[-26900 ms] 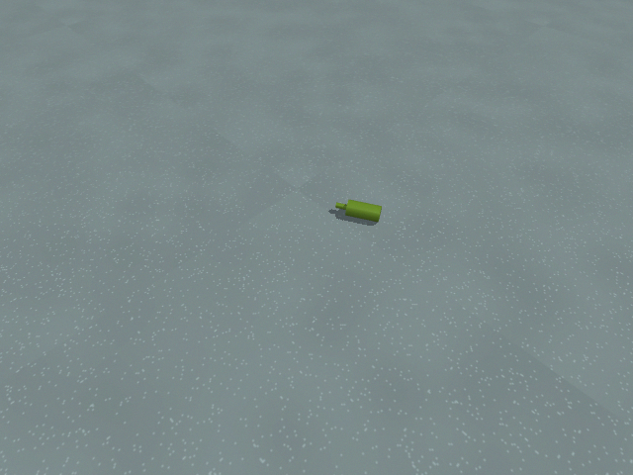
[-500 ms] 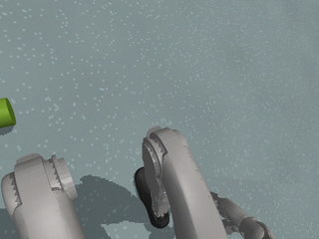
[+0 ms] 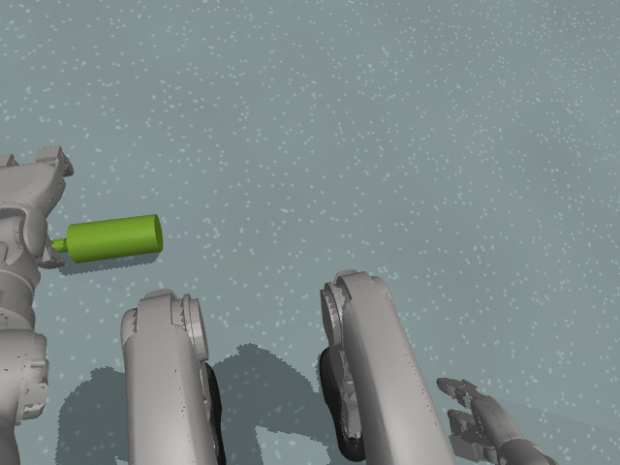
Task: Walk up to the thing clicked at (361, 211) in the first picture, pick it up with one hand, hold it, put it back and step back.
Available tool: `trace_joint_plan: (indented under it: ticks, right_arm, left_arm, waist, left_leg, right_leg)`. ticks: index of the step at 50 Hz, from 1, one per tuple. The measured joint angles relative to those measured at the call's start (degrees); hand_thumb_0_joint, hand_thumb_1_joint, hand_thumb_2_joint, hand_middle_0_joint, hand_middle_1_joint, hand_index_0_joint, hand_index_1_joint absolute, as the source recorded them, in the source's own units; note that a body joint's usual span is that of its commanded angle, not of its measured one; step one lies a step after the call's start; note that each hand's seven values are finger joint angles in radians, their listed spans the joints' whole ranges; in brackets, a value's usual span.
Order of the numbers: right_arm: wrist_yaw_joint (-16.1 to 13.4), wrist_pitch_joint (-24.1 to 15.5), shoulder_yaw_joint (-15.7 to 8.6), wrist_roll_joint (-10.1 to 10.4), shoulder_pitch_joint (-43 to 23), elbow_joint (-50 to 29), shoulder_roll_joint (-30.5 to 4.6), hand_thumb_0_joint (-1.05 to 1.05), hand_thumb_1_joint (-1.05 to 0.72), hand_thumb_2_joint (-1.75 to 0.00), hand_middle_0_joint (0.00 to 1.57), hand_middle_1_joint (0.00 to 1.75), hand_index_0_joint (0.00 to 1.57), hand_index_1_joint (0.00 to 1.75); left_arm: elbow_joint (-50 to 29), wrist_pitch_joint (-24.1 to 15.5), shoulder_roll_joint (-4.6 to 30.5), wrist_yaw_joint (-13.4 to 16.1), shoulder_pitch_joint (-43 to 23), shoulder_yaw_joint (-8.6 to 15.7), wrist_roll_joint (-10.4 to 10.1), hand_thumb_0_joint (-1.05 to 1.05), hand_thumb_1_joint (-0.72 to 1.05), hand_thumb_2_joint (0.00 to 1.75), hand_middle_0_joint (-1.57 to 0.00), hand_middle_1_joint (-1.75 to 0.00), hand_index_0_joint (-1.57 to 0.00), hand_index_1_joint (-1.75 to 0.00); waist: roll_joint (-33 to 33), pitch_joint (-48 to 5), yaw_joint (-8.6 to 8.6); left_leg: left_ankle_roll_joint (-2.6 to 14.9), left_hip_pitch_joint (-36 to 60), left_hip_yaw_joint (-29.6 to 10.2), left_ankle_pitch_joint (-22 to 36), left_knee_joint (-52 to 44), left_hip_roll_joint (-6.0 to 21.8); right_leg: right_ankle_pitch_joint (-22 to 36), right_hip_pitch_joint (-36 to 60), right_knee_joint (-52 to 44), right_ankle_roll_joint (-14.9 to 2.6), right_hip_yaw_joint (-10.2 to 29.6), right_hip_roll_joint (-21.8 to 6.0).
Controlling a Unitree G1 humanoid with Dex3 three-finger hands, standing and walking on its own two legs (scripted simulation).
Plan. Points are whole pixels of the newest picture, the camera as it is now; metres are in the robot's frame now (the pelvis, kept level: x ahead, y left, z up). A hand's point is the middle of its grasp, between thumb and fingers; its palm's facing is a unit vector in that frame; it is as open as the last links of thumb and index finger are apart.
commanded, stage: withdraw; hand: left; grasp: from above
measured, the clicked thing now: (103, 240) +0.46 +0.32 -0.33
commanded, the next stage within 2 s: home in 0.26 s
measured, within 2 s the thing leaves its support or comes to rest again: neither
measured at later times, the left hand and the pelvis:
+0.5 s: hand (56, 214) +0.45 +0.32 -0.16, palm faces -0.33 -0.05 -0.94, open 13.6 cm; pelvis +0.00 +0.00 -0.03, yaw +0 degrees
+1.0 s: hand out of the picture +0.29 +0.27 +0.05, palm faces -0.17 -0.75 -0.64, open 7.7 cm; pelvis +0.01 +0.00 +0.15, yaw +5 degrees
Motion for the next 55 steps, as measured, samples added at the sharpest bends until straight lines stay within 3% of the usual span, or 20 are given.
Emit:
trace_joint_plan:
  ticks: [5,10,15,19,22,25,28,34,39,42,46,55]
  right_arm:
    - [-2.38,1.01,1.33,-0.36,1.12,-0.32,-1.09,0.00,-0.90,-0.90,0.20,0.29,0.21,0.30]
    - [-3.44,1.97,2.23,-1.94,1.44,0.63,-1.78,0.00,-0.90,-0.90,0.20,0.29,0.21,0.30]
    - [-3.89,2.17,2.01,-3.39,1.44,1.97,-0.83,0.00,-0.90,-0.90,0.20,0.29,0.20,0.30]
    - [-3.79,1.85,0.75,-3.66,1.97,3.01,1.43,0.00,-0.91,-0.90,0.20,0.29,0.21,0.30]
    - [-3.65,1.46,0.51,-3.33,1.98,3.83,2.96,0.00,-0.90,-0.90,0.20,0.29,0.21,0.30]
    - [-3.55,1.08,0.50,-2.75,1.75,3.80,3.96,0.00,-0.90,-0.90,0.20,0.30,0.21,0.30]
    - [-3.45,0.88,-0.42,-1.57,2.63,3.18,4.42,0.00,-0.90,-0.89,0.20,0.30,0.21,0.30]
    - [-3.92,2.36,-1.76,1.86,4.54,1.35,3.88,0.00,-0.90,-0.90,0.20,0.30,0.21,0.30]
    - [-5.40,3.04,-2.98,4.07,4.44,-0.88,2.64,0.01,-0.90,-0.90,0.20,0.30,0.21,0.30]
    - [-6.57,2.91,-3.81,4.96,3.30,-2.23,1.92,0.01,-0.91,-0.90,0.20,0.29,0.21,0.30]
    - [-8.25,2.26,-4.53,5.87,1.20,-4.14,1.28,0.01,-0.91,-0.90,0.20,0.29,0.21,0.30]
    - [-11.55,-0.88,-3.40,7.03,-2.01,-6.94,2.44,0.01,-0.91,-0.90,0.20,0.29,0.20,0.30]
  left_arm:
    - [2.22,-5.82,1.69,0.05,-0.93,1.47,3.09,0.00,-0.49,1.00,-0.09,-1.00,-0.09,-1.01]
    - [5.12,-10.26,3.84,5.02,-1.29,3.60,8.45,0.00,-0.49,1.01,-0.09,-1.01,-0.09,-1.01]
    - [4.58,-11.20,4.50,11.04,-0.57,6.80,12.40,0.00,-0.50,1.01,-0.09,-1.01,-0.09,-1.01]
    - [0.01,-7.98,2.94,14.46,0.78,8.21,12.38,0.00,-0.51,1.00,-0.09,-1.00,-0.09,-1.00]
    - [1.40,-4.48,1.66,15.62,-0.73,7.39,10.75,0.00,-0.49,0.99,-0.11,-0.97,-0.11,-0.97]
    - [3.39,-1.14,0.96,13.56,-1.69,6.58,7.45,0.00,-0.41,0.97,-0.15,-0.90,-0.14,-0.90]
    - [0.36,1.45,-1.14,9.71,0.15,6.02,2.46,0.00,-0.29,0.95,-0.18,-0.80,-0.17,-0.81]
    - [-14.73,4.19,-6.09,0.11,11.44,5.01,-10.33,0.00,0.07,0.91,-0.21,-0.61,-0.20,-0.62]
    - [-30.21,6.11,-9.65,-5.70,23.17,4.51,-21.34,0.00,0.39,0.88,-0.21,-0.46,-0.21,-0.47]
    - [-37.53,7.00,-11.32,-7.05,29.06,4.34,-26.18,0.00,0.57,0.88,-0.21,-0.40,-0.21,-0.40]
    - [-44.68,9.59,-13.32,-7.22,35.69,4.28,-31.09,0.00,0.73,0.89,-0.21,-0.34,-0.22,-0.35]
    - [-56.44,18.75,-17.70,-6.82,48.76,3.03,-44.65,0.01,0.87,0.90,-0.21,-0.30,-0.21,-0.31]
  waist:
    - [-2.32,1.54,-1.21]
    - [-4.04,3.29,-2.77]
    - [-4.38,4.83,-3.71]
    - [-3.85,4.02,-3.63]
    - [-2.81,2.30,-3.38]
    - [-1.05,0.77,-3.01]
    - [0.83,-0.66,-1.70]
    - [2.58,-3.85,1.38]
    - [1.70,-5.46,3.65]
    - [0.78,-5.64,4.55]
    - [-0.11,-5.66,5.26]
    - [-0.27,-6.07,5.72]
  left_leg:
    - [-0.46,-0.32,-0.59,1.19,-0.21,-0.39]
    - [-1.08,-3.16,-1.49,2.07,2.49,-1.15]
    - [-0.92,-6.33,-1.87,2.67,5.72,-1.87]
    - [-0.60,-7.70,-1.23,2.76,6.46,-2.02]
    - [-0.35,-7.58,-0.55,2.56,5.55,-1.86]
    - [-0.08,-6.76,-0.28,2.21,3.91,-1.48]
    - [0.11,-4.75,0.37,1.64,1.51,-1.24]
    - [0.23,2.82,1.82,0.19,-5.29,-0.59]
    - [0.11,10.19,2.47,0.20,-12.05,-0.22]
    - [-0.04,14.75,2.65,0.70,-16.12,-0.28]
    - [-0.16,20.97,2.86,1.53,-21.54,-0.51]
    - [-0.14,36.84,3.48,2.96,-34.32,-0.94]
  right_leg:
    - [1.05,-0.33,-0.07,-0.51,-0.57,-0.19]
    - [1.44,-2.60,2.42,-0.46,-1.12,-0.37]
    - [1.42,-4.99,5.42,-0.14,-1.19,-0.50]
    - [1.13,-6.24,6.44,0.05,-0.55,-0.62]
    - [0.89,-6.32,5.81,0.02,-0.04,-0.73]
    - [0.87,-5.67,4.04,0.23,0.06,-0.64]
    - [0.43,-3.85,1.74,0.40,0.44,-0.83]
    - [-0.50,2.91,-4.67,0.26,1.19,-1.16]
    - [-0.07,9.81,-11.36,-0.32,1.24,-1.36]
    - [0.48,14.35,-15.44,-0.62,1.10,-1.66]
    - [1.30,20.67,-20.93,-0.88,0.90,-2.14]
    - [2.91,36.76,-34.06,-1.02,0.66,-3.04]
